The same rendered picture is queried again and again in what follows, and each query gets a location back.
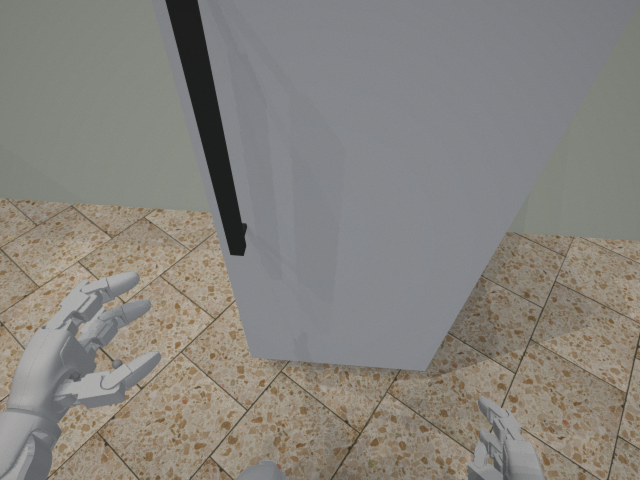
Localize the fridge door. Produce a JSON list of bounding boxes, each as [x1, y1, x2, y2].
[[152, 0, 640, 371]]

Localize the robot left shin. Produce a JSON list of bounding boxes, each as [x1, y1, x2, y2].
[[258, 460, 278, 468]]

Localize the handle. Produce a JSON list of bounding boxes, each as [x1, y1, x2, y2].
[[165, 0, 247, 256]]

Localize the left robot forearm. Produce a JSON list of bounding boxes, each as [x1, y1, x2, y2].
[[0, 409, 62, 480]]

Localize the left robot hand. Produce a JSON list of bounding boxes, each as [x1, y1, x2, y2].
[[6, 272, 161, 423]]

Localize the right robot hand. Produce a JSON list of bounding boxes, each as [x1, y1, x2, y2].
[[468, 396, 545, 480]]

